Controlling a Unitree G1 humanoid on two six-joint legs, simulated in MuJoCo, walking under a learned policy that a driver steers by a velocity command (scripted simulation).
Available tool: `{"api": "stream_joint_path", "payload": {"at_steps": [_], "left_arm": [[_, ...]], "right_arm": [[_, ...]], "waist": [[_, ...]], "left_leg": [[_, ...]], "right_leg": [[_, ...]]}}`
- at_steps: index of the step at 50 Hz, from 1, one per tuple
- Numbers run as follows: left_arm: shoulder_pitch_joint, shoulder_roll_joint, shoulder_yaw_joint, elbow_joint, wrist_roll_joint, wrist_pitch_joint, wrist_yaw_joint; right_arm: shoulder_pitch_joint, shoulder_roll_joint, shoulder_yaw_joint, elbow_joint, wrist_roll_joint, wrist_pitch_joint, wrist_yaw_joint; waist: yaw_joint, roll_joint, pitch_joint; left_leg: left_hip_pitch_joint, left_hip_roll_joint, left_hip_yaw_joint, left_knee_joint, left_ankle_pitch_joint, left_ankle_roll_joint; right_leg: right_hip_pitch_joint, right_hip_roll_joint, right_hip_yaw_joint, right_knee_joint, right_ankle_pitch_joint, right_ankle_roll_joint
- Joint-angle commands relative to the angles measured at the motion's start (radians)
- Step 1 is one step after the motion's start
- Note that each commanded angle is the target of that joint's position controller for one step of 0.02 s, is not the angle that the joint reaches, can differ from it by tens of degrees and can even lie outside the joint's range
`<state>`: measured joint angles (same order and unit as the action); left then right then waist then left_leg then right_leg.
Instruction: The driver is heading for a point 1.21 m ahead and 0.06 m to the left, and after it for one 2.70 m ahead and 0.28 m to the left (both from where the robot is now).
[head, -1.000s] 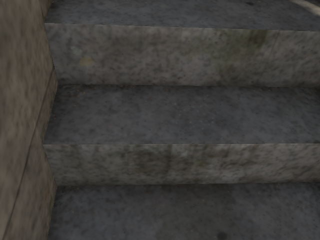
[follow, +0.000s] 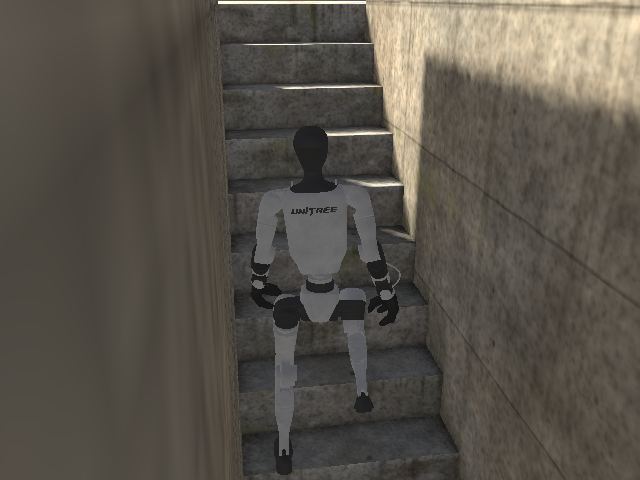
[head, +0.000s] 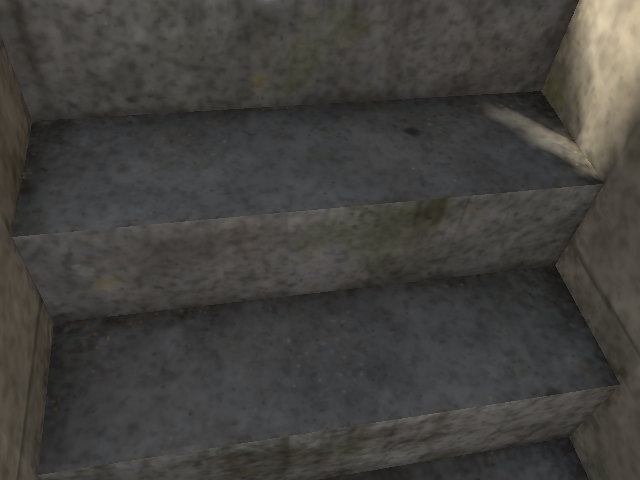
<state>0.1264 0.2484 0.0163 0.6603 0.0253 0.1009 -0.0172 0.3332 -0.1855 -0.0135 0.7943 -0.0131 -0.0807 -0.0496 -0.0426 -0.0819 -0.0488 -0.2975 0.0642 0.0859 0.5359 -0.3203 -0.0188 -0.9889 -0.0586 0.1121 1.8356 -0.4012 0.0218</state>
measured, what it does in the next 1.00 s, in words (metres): climbs: right foot, then left foot 0.20 m higher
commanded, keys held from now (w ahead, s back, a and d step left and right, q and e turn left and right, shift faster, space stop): w+e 0.24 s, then w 0.04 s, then w+q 0.72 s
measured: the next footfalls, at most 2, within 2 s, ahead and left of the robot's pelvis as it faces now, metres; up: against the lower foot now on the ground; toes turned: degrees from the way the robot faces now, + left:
right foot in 0.22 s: +0.11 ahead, -0.24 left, +0.00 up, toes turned -7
left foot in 0.68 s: +0.27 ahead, -0.11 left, +0.20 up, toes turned -4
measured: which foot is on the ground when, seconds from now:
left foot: down 0.00-0.22, up 0.24-0.66, down 0.68-1.00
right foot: up 0.00-0.20, down 0.22-0.68, up 0.70-1.00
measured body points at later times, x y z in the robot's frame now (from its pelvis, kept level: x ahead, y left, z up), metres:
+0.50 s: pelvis +0.12 -0.15 +0.01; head +0.16 -0.18 +0.46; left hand +0.07 +0.06 -0.13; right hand +0.28 -0.34 -0.10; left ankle +0.25 -0.06 -0.42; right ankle +0.07 -0.24 -0.73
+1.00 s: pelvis +0.32 -0.12 +0.19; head +0.38 -0.14 +0.64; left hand +0.57 +0.06 +0.15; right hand +0.30 -0.39 +0.05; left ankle +0.23 -0.11 -0.53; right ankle +0.41 -0.23 -0.20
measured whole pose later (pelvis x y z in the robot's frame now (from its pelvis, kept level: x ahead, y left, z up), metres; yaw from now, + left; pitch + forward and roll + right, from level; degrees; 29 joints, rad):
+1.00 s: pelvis +0.32 -0.12 +0.19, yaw +6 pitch +4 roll +0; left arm -0.01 0.06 -0.05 0.48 0.08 0.00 0.11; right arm 0.46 -0.29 -0.06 0.88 0.00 -0.05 -0.04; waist -0.08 0.07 0.06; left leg -0.18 -0.24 -0.11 0.53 -0.39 0.20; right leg -1.38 -0.03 0.00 2.20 -0.50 -0.03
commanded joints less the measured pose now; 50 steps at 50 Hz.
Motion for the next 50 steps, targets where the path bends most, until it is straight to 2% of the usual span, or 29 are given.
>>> {"api": "stream_joint_path", "payload": {"at_steps": [1, 4, 7, 9, 10, 11, 12, 13, 15, 17, 19, 20, 21, 25, 27, 29, 31, 32, 34, 35, 36, 37, 39, 41, 43, 46, 48, 49, 50], "left_arm": [[-0.098, -0.032, 0.013, -0.161, -0.011, 0.045, 0.021], [-0.096, -0.044, 0.017, -0.175, -0.013, 0.036, -0.005], [-0.014, 0.0, 0.038, -0.165, -0.008, 0.004, -0.007], [0.109, 0.016, 0.052, -0.116, -0.015, -0.035, 0.003], [0.124, 0.059, 0.074, -0.089, -0.004, -0.04, 0.008], [0.432, 0.117, 0.125, 0.125, 0.013, -0.093, -0.04], [0.457, 0.244, 0.146, 0.05, 0.024, -0.121, -0.032], [0.404, 0.182, 0.116, 0.062, 0.03, -0.144, -0.044], [0.289, 0.147, 0.068, 0.157, 0.023, -0.168, -0.078], [0.275, -0.027, -0.015, 0.261, 0.05, -0.181, -0.081], [0.311, -0.032, -0.018, 0.35, 0.06, -0.182, -0.08], [0.219, 0.007, 0.041, 0.347, 0.028, -0.212, 0.015], [0.21, 0.017, 0.024, 0.337, 0.031, -0.222, 0.045], [0.356, 0.031, 0.02, 0.401, -0.016, -0.217, 0.138], [0.498, 0.014, 0.029, 0.413, -0.016, -0.189, 0.169], [0.428, 0.036, 0.034, 0.349, -0.035, -0.193, 0.188], [0.255, 0.098, 0.043, 0.247, -0.051, -0.2, 0.185], [0.205, 0.152, 0.065, 0.197, -0.045, -0.208, 0.16], [0.225, 0.168, 0.084, 0.137, -0.042, -0.178, 0.126], [0.208, 0.13, 0.086, 0.056, -0.015, -0.155, 0.122], [0.017, 0.025, 0.057, -0.05, 0.036, -0.155, 0.09], [-0.034, -0.076, 0.024, -0.103, 0.074, -0.149, 0.089], [0.043, -0.103, -0.007, -0.144, 0.081, -0.152, 0.111], [0.077, -0.098, -0.019, -0.154, 0.085, -0.145, 0.126], [0.059, -0.056, -0.016, -0.164, 0.054, -0.129, 0.139], [-0.088, -0.119, -0.029, -0.215, 0.049, -0.097, 0.143], [-0.211, -0.12, -0.046, -0.246, 0.049, -0.123, 0.121], [-0.284, -0.13, -0.058, -0.282, 0.059, -0.115, 0.118], [-0.321, -0.135, -0.064, -0.288, 0.066, -0.103, 0.119]], "right_arm": [[0.002, -0.205, -0.051, -0.115, 0.006, -0.013, -0.091], [-0.081, -0.21, -0.066, -0.147, -0.006, -0.004, -0.078], [-0.184, -0.237, -0.085, -0.162, 0.015, 0.008, -0.051], [-0.146, -0.246, -0.091, -0.125, 0.023, 0.045, -0.037], [-0.092, -0.231, -0.096, -0.141, 0.023, 0.056, -0.025], [0.098, 0.109, 0.003, -0.177, -0.138, 0.098, 0.111], [0.024, 0.046, -0.005, -0.212, -0.153, 0.088, 0.18], [-0.132, -0.002, -0.019, -0.266, -0.079, 0.06, 0.188], [-0.194, -0.042, -0.008, -0.257, -0.016, 0.018, 0.139], [-0.169, -0.019, 0.016, -0.229, -0.032, 0.041, 0.138], [-0.185, -0.019, 0.016, -0.224, -0.002, 0.068, 0.139], [-0.483, 0.132, 0.041, -0.269, 0.006, 0.013, 0.045], [-0.502, 0.126, 0.054, -0.281, 0.023, 0.02, 0.023], [-0.436, 0.094, 0.055, -0.24, 0.076, 0.089, -0.028], [-0.365, 0.106, 0.057, -0.176, 0.043, 0.086, 0.006], [-0.284, 0.119, 0.079, -0.141, 0.043, 0.093, 0.028], [-0.106, 0.027, 0.076, -0.082, 0.058, 0.127, 0.023], [-0.054, -0.035, 0.059, -0.075, 0.028, 0.146, 0.011], [-0.1, -0.092, 0.023, -0.085, 0.01, 0.173, 0.01], [-0.224, -0.139, -0.017, -0.085, 0.013, 0.189, 0.024], [-0.2, -0.19, -0.052, -0.079, -0.007, 0.172, 0.011], [-0.112, -0.151, -0.041, -0.063, -0.003, 0.123, 0.009], [-0.041, -0.138, -0.044, 0.038, -0.011, 0.075, 0.007], [-0.014, -0.106, -0.037, 0.07, 0.001, 0.044, 0.005], [-0.029, -0.119, -0.036, 0.041, 0.019, 0.026, 0.011], [0.099, -0.161, -0.05, 0.041, 0.013, -0.007, 0.019], [0.132, -0.175, -0.062, 0.02, 0.007, 0.009, 0.004], [0.185, -0.168, -0.071, 0.031, 0.025, 0.017, -0.001], [0.24, -0.173, -0.072, 0.039, 0.009, 0.027, -0.001]], "waist": [[0.036, 0.261, 0.084], [0.047, 0.335, 0.01], [0.077, 0.353, -0.093], [0.121, 0.237, -0.174], [0.119, 0.144, -0.159], [0.039, -0.251, -0.092], [0.175, -0.387, -0.162], [0.192, -0.347, 0.072], [0.084, -0.118, 0.079], [0.01, -0.103, 0.056], [-0.015, -0.088, 0.084], [0.047, 0.258, 0.206], [0.041, 0.301, 0.2], [0.059, -0.067, 0.036], [0.112, -0.089, -0.055], [0.061, -0.084, -0.164], [-0.055, -0.062, -0.269], [-0.064, -0.077, -0.31], [-0.014, -0.09, -0.287], [0.017, 0.142, -0.126], [-0.057, 0.284, 0.009], [-0.054, 0.126, 0.067], [0.058, -0.006, 0.224], [0.095, -0.032, 0.233], [0.096, -0.025, 0.266], [0.017, 0.094, 0.221], [-0.018, 0.057, 0.253], [-0.05, 0.053, 0.219], [-0.081, 0.073, 0.144]], "left_leg": [[0.161, 0.22, -0.166, -0.183, 0.393, 0.174], [0.187, 0.258, -0.083, -0.146, 0.543, 0.189], [0.218, 0.288, -0.035, -0.059, 0.71, 0.161], [0.283, 0.234, 0.016, 0.241, 0.846, 0.107], [0.113, 0.188, 0.025, 0.443, 0.517, 0.068], [-0.475, 0.027, -0.022, 0.818, 0.074, 0.123], [-0.733, -0.153, -0.368, 1.168, 0.06, 0.132], [-0.96, -0.143, -0.413, 1.519, 0.074, 0.134], [-1.089, -0.068, -0.293, 1.843, 0.123, 0.17], [-1.24, -0.07, -0.311, 2.138, 0.175, 0.237], [-1.35, -0.078, -0.286, 2.095, 0.186, 0.288], [-1.231, -0.065, -0.147, 1.895, 0.177, 0.162], [-1.032, -0.065, -0.1, 1.655, 0.184, 0.122], [-0.874, -0.049, 0.04, 1.327, -0.03, 0.126], [-1.011, -0.088, 0.1, 1.411, -0.16, 0.184], [-0.794, -0.121, 0.127, 1.204, -0.24, 0.219], [-0.339, -0.165, 0.134, 0.906, -0.246, 0.221], [-0.227, -0.201, 0.115, 0.767, -0.285, 0.215], [-0.121, -0.312, 0.025, 0.358, -0.394, 0.215], [-0.052, -0.216, -0.283, 0.152, -0.292, 0.35], [-0.03, 0.019, -0.822, -0.073, -0.177, 0.547], [-0.07, 0.061, -0.924, -0.12, -0.136, 0.557], [-0.174, 0.001, -0.755, -0.094, -0.195, 0.391], [-0.151, -0.039, -0.633, -0.071, 0.076, 0.35], [-0.145, -0.024, -0.576, -0.11, 0.225, 0.29], [-0.023, -0.016, -0.584, -0.151, 0.332, 0.279], [0.005, -0.042, -0.522, -0.186, 0.358, 0.24], [-0.002, -0.081, -0.491, -0.221, 0.393, 0.191], [0.079, -0.098, -0.49, -0.243, 0.468, 0.19]], "right_leg": [[0.0, 0.014, -0.087, -0.299, -0.024, 0.016], [0.194, -0.016, -0.118, -0.599, -0.013, -0.006], [0.454, -0.013, -0.146, -0.962, -0.06, -0.049], [0.695, 0.085, -0.233, -1.422, 0.2, -0.078], [0.849, 0.113, -0.212, -1.485, 0.197, -0.072], [1.09, 0.134, -0.114, -1.056, 0.258, -0.256], [1.077, -0.128, 0.664, -1.45, -0.567, -0.403], [0.842, -0.24, 0.874, -1.578, -0.709, -0.377], [0.698, -0.233, 0.564, -1.48, -0.399, -0.299], [0.645, -0.268, 0.595, -1.478, -0.378, -0.308], [0.638, -0.254, 0.439, -1.558, -0.32, -0.288], [0.599, -0.162, 0.117, -1.544, 0.008, -0.063], [0.416, -0.147, 0.028, -1.608, 0.221, -0.022], [0.828, -0.23, -0.105, -1.818, 0.946, -0.1], [1.213, -0.228, -0.215, -1.638, 1.651, -0.086], [1.215, -0.207, -0.315, -1.562, 1.885, -0.089], [1.014, -0.248, -0.313, -1.415, 2.118, -0.157], [0.999, -0.267, -0.298, -1.284, 2.14, -0.194], [0.998, -0.26, -0.246, -0.998, 1.852, -0.212], [0.61, -0.058, -0.192, -0.729, 0.78, -0.124], [0.126, 0.167, -0.143, 0.024, 0.167, -0.052], [-0.057, 0.17, -0.013, 0.449, 0.028, -0.049], [-0.16, 0.081, 0.028, 0.382, 0.001, -0.076], [-0.184, 0.058, 0.0, 0.394, 0.031, -0.053], [-0.247, 0.039, -0.045, 0.331, 0.014, -0.019], [-0.441, 0.046, -0.101, 0.576, -0.076, -0.036], [-0.513, 0.035, -0.111, 0.466, -0.149, -0.047], [-0.428, 0.019, -0.126, 0.269, -0.169, -0.067], [-0.387, 0.036, -0.193, 0.178, -0.092, -0.071]]}}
